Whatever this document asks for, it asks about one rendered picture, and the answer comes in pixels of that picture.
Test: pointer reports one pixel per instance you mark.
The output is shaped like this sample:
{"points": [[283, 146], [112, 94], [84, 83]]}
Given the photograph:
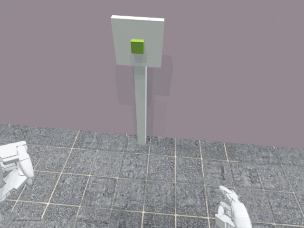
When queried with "panel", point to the panel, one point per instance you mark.
{"points": [[124, 29]]}

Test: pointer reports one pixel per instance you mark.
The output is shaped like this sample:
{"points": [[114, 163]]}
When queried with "robot left hand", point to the robot left hand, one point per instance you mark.
{"points": [[14, 160]]}

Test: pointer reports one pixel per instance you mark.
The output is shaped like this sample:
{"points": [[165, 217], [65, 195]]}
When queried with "robot right hand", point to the robot right hand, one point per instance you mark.
{"points": [[237, 215]]}

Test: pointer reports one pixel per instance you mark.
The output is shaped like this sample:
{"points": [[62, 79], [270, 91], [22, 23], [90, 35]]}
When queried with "button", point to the button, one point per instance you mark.
{"points": [[137, 46]]}

